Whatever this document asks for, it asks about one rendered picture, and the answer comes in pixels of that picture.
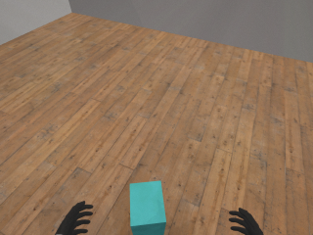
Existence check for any carton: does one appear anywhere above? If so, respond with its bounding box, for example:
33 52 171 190
129 180 166 235

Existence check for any left robot hand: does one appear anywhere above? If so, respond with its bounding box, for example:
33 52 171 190
55 201 93 235

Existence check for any right robot hand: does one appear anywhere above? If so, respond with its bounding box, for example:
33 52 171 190
229 208 264 235

